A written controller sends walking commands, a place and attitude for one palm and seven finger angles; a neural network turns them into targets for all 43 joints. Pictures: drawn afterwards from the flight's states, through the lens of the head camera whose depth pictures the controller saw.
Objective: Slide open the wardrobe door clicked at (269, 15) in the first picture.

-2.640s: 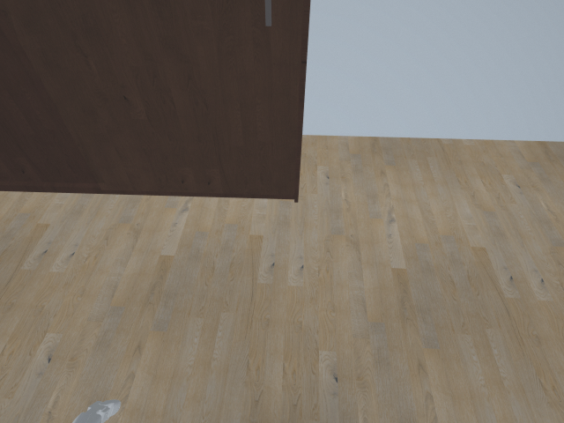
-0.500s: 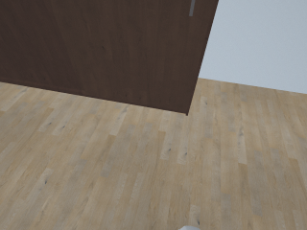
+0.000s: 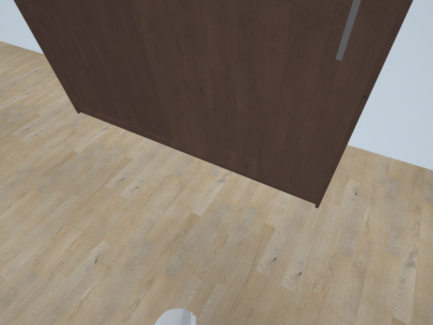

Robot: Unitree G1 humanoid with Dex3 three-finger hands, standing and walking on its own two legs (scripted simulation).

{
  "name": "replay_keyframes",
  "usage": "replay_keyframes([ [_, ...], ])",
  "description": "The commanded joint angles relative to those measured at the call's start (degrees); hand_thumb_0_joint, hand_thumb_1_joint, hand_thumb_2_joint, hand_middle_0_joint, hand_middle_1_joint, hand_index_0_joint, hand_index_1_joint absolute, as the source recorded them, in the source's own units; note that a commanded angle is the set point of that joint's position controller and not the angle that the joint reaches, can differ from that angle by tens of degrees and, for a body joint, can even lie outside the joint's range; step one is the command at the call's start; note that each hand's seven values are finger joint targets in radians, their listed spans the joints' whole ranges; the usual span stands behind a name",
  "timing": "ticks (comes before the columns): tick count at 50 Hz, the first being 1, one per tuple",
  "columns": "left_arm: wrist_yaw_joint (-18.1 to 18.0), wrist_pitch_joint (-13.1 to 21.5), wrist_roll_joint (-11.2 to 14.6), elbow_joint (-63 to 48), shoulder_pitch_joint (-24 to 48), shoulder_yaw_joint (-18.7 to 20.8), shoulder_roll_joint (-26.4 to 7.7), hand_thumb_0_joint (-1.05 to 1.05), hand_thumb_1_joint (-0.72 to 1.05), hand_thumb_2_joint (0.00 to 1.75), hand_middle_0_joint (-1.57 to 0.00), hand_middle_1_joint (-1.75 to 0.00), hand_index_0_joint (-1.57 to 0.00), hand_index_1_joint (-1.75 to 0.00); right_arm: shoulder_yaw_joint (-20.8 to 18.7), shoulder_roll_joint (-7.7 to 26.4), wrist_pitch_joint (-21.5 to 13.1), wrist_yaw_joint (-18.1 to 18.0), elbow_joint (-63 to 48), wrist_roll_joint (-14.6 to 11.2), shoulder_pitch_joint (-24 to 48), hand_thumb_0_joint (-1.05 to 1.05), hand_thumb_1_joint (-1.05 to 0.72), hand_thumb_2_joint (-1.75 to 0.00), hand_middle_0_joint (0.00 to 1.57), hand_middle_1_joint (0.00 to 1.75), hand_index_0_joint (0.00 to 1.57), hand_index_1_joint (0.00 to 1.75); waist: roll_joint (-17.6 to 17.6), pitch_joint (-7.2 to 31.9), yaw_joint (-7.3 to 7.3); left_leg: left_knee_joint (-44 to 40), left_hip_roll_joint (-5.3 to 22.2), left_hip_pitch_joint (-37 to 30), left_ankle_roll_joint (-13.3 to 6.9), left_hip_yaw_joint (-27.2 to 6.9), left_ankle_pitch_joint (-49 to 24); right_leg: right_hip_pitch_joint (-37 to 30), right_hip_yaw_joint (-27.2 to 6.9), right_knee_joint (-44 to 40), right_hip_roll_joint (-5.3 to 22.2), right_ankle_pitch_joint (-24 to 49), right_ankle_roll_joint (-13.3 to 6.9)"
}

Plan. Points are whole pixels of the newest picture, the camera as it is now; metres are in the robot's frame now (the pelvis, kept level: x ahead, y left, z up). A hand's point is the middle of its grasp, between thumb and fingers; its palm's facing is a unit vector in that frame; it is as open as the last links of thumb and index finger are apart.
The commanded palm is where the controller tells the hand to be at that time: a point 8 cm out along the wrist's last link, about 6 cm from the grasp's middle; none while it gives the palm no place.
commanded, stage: walk to a spot facing it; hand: right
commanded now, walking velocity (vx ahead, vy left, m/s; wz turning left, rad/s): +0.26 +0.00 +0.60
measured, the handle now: out of the picture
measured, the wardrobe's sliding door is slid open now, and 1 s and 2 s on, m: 0.00 0.00 0.00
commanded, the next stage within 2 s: none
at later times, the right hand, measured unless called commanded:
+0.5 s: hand (267, 256) +0.31 -0.10 -0.17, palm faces -0.30 +0.94 -0.19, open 7.3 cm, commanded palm none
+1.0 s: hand (300, 241) +0.35 -0.19 -0.17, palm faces -0.46 +0.87 -0.19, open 7.4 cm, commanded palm none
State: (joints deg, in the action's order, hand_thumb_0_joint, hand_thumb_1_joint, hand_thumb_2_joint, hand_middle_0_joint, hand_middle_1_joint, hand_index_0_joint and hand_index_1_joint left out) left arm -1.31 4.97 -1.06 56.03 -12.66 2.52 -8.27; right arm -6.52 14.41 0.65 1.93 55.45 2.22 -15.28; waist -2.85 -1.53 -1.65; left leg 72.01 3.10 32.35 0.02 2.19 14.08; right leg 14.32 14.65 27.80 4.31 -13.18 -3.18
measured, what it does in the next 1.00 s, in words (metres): walks ahead, turning left: left foot, then right foot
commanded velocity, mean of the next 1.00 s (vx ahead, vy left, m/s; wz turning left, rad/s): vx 0.00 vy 0.00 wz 0.60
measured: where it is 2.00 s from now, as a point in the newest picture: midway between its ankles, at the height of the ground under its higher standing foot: outside the picture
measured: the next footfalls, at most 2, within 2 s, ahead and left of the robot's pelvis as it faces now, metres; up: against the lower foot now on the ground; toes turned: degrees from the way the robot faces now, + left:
left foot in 0.38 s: +0.20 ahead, +0.13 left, +0.00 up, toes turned +19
right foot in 0.76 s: +0.28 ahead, -0.09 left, +0.00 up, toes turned +20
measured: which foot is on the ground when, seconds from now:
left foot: up 0.00-0.36, down 0.38-0.78, up 0.80-1.00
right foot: down 0.00-0.38, up 0.40-0.74, down 0.76-1.00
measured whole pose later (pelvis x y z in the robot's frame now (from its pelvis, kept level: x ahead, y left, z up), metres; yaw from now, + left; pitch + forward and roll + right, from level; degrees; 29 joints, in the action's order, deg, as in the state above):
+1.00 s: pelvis +0.20 -0.03 +0.00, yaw +33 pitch +0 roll +2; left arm -1.4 0.6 -1.2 50.1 -9.7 1.7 -9.7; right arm -6.6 15.2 4.5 1.8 52.5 1.6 -14.0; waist -2.6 -3.4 -1.7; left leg 68.1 1.3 29.6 4.9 -0.2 21.4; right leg 12.5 11.9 27.3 5.5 -15.2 -2.0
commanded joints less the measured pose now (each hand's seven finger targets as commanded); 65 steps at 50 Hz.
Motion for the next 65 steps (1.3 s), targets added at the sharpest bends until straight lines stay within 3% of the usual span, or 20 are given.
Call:
replay_keyframes([
  [1,-0.3,1.2,0.2,-0.8,-6.4,1.3,-7.1,0.00,0.90,0.90,-0.20,-0.30,-0.20,-0.30,0.5,-1.7,0.7,0.6,-3.5,0.2,-1.8,0.00,-0.90,-0.90,0.20,0.30,0.20,0.30,7.3,-1.2,0.41,-0.4,3.8,8.4,1.4,-2.7,-6.4,-4.9,-10.2,-18.2,15.9,1.5,-1.1],
  [13,-0.3,-1.7,-0.6,3.1,-14.6,1.8,-9.4,0.00,0.90,0.90,-0.20,-0.30,-0.20,-0.30,2.0,-2.0,0.7,0.2,-8.0,-0.5,13.8,0.00,-0.90,-0.90,0.20,0.30,0.20,0.30,10.9,-2.8,5.24,-27.7,0.4,0.7,0.2,5.6,0.6,-13.4,1.3,-6.2,17.3,34.1,-3.0],
  [16,-0.2,-2.2,-0.3,1.7,-12.9,2.5,-11.6,0.00,0.90,0.90,-0.20,-0.30,-0.20,-0.30,1.6,-0.2,-0.4,-0.2,-6.9,-0.4,7.7,0.00,-0.90,-0.90,0.20,0.30,0.20,0.30,11.8,2.7,1.77,-35.4,-3.0,-10.2,-1.8,7.5,1.7,-14.7,3.6,6.1,17.3,44.3,-1.1],
  [17,0.2,-2.4,0.1,0.6,-12.5,2.5,-11.8,0.00,0.90,0.90,-0.20,-0.30,-0.20,-0.30,0.9,2.2,-1.4,-0.5,-5.4,-0.3,1.5,0.00,-0.90,-0.90,0.20,0.30,0.20,0.30,8.9,6.4,-1.57,-42.1,-3.3,-21.6,-2.7,7.1,-4.3,-9.7,4.5,17.4,16.3,41.5,1.4],
  [19,0.4,-3.0,0.9,-3.6,-11.0,1.5,-6.8,0.00,0.90,0.90,-0.20,-0.30,-0.20,-0.30,-1.4,13.5,-2.3,-2.1,-2.6,-1.6,-9.1,0.00,-0.90,-0.90,0.20,0.30,0.20,0.30,-9.5,16.8,-4.25,-42.9,22.7,-46.8,-15.8,-27.2,-58.8,21.9,-0.7,52.0,2.1,-24.1,8.6],
  [20,-0.4,-3.4,0.9,-4.9,-6.8,1.6,-7.4,0.00,0.90,0.90,-0.20,-0.30,-0.20,-0.30,-1.3,13.2,-1.7,-3.0,-3.2,-2.2,-8.0,0.00,-0.90,-0.90,0.20,0.30,0.20,0.30,-3.4,16.6,-4.70,-44.0,21.4,-42.9,-16.9,-23.5,-55.3,22.0,-10.7,52.4,4.1,-22.7,7.6],
  [25,-0.5,-6.5,-0.3,-3.0,-7.8,1.4,-5.9,0.00,0.90,0.90,-0.20,-0.30,-0.20,-0.30,0.4,6.6,-0.9,-3.7,-7.4,-1.2,8.4,0.00,-0.90,-0.90,0.20,0.30,0.20,0.30,-0.7,5.1,4.22,-50.9,11.0,-16.7,-10.7,-11.9,-28.1,14.3,-11.8,40.3,5.2,-10.8,8.7],
  [33,-0.1,-5.6,0.3,-7.6,0.4,1.4,-6.7,0.00,0.90,0.90,-0.20,-0.30,-0.20,-0.30,-0.5,8.2,0.3,-2.4,-7.9,-0.6,5.3,0.00,-0.90,-0.90,0.20,0.30,0.20,0.30,-6.7,5.5,1.23,-49.1,7.2,-15.9,-10.1,-18.4,-18.6,8.2,-10.5,18.8,-0.7,-10.0,7.7],
  [36,-0.5,-5.0,0.7,-8.2,-0.8,1.5,-7.6,0.00,0.90,0.90,-0.20,-0.30,-0.20,-0.30,-0.8,8.5,0.9,-2.3,-9.0,-1.0,6.1,0.00,-0.90,-0.90,0.20,0.30,0.20,0.30,-6.8,6.6,2.62,-45.7,5.9,-15.2,-7.7,-20.4,-19.6,0.9,-10.3,6.3,-2.4,-5.3,7.1],
  [37,-0.7,-4.6,0.7,-7.7,-2.8,1.7,-8.7,0.00,0.90,0.90,-0.20,-0.30,-0.20,-0.30,-0.6,7.6,1.1,-2.3,-9.5,-1.3,6.8,0.00,-0.90,-0.90,0.20,0.30,0.20,0.30,-5.1,7.4,3.81,-42.9,4.2,-12.0,-5.5,-19.2,-17.1,-5.8,-10.6,-1.5,-1.3,-1.3,6.5],
  [39,-0.6,-4.2,-0.1,-9.2,-3.2,3.2,-17.9,0.00,0.90,0.90,-0.20,-0.30,-0.20,-0.30,0.5,2.3,1.2,-1.4,-11.8,-1.7,4.2,0.00,-0.90,-0.90,0.20,0.30,0.20,0.30,21.6,6.5,3.47,-20.3,-7.1,4.8,1.6,-5.2,18.8,-13.8,-33.2,-12.8,22.6,8.6,-2.3],
  [40,-0.7,-4.3,-0.3,-9.0,-0.7,2.9,-16.6,0.00,0.90,0.90,-0.20,-0.30,-0.20,-0.30,0.0,4.9,1.8,-1.7,-10.0,-0.7,3.6,0.00,-0.90,-0.90,0.20,0.30,0.20,0.30,21.0,5.6,3.72,-9.4,-4.2,3.8,2.8,-6.8,19.2,-8.2,-33.4,-13.1,24.8,6.9,-3.7],
  [42,-0.8,-3.9,-0.4,-11.2,5.2,1.8,-13.1,0.00,0.90,0.90,-0.20,-0.30,-0.20,-0.30,-1.1,5.5,1.7,-0.6,-8.7,-0.5,2.9,0.00,-0.90,-0.90,0.20,0.30,0.20,0.30,11.9,1.1,0.70,-0.7,-2.7,2.9,3.2,-5.5,11.6,-2.7,-22.8,-12.1,17.6,8.3,-3.0],
  [45,-0.9,-3.5,-0.2,-10.1,3.4,1.5,-11.4,0.00,0.90,0.90,-0.20,-0.30,-0.20,-0.30,-0.4,3.6,2.2,-0.2,-7.6,-0.8,1.4,0.00,-0.90,-0.90,0.20,0.30,0.20,0.30,11.6,3.0,0.88,0.6,-1.6,2.3,4.6,-3.6,7.4,-7.4,-13.3,-9.1,14.0,21.4,-1.8],
  [56,-0.1,-4.2,-0.4,-5.0,-4.5,3.5,-13.3,0.00,0.90,0.90,-0.20,-0.30,-0.20,-0.30,0.8,1.2,2.6,-0.1,-8.7,-1.0,8.6,0.00,-0.90,-0.90,0.20,0.30,0.20,0.30,14.4,2.2,4.72,-20.2,0.8,-3.9,4.2,2.3,11.6,-11.5,-6.4,-7.4,18.1,23.4,-3.9],
  [61,0.5,-4.5,-0.4,-4.1,-4.0,4.2,-14.4,0.00,0.90,0.90,-0.20,-0.30,-0.20,-0.30,0.9,1.6,1.2,-0.7,-8.3,-1.1,6.0,0.00,-0.90,-0.90,0.20,0.30,0.20,0.30,13.9,5.0,2.83,-38.0,-1.6,-15.3,1.2,4.6,5.0,-9.0,-2.7,0.9,18.4,24.2,-0.5],
  [62,0.7,-4.6,-0.1,-4.3,-4.2,4.1,-14.2,0.00,0.90,0.90,-0.20,-0.30,-0.20,-0.30,0.6,3.2,0.6,-1.0,-7.3,-1.0,2.9,0.00,-0.90,-0.90,0.20,0.30,0.20,0.30,10.3,6.7,0.84,-46.3,-1.0,-23.3,0.2,4.0,-3.1,-4.8,-0.5,8.1,16.9,21.3,2.3],
  [63,1.2,-5.0,0.4,-5.6,-5.3,3.4,-11.0,0.00,0.90,0.90,-0.20,-0.30,-0.20,-0.30,-0.3,9.9,-0.2,-1.9,-6.4,-0.4,-1.4,0.00,-0.90,-0.90,0.20,0.30,0.20,0.30,-6.2,9.5,-1.33,-51.1,10.5,-36.6,-3.9,-10.6,-16.3,9.3,1.8,20.9,12.2,3.9,6.3],
  [64,1.1,-5.6,0.0,-8.5,-1.9,2.0,-7.9,0.00,0.90,0.90,-0.20,-0.30,-0.20,-0.30,-1.1,14.3,-0.3,-2.5,-5.5,-1.2,-4.3,0.00,-0.90,-0.90,0.20,0.30,0.20,0.30,-14.8,8.7,-2.53,-51.0,21.1,-37.3,-9.7,-23.7,-35.0,21.5,-2.9,33.2,4.9,-23.2,8.6],
  [65,0.3,-6.3,0.1,-9.4,1.2,1.9,-9.0,0.00,0.90,0.90,-0.20,-0.30,-0.20,-0.30,-1.3,13.9,0.0,-3.0,-5.3,-1.7,-5.1,0.00,-0.90,-0.90,0.20,0.30,0.20,0.30,-11.1,8.1,-3.63,-51.5,19.9,-33.8,-11.7,-22.2,-30.2,22.7,-10.6,37.5,4.9,-22.8,8.0],
])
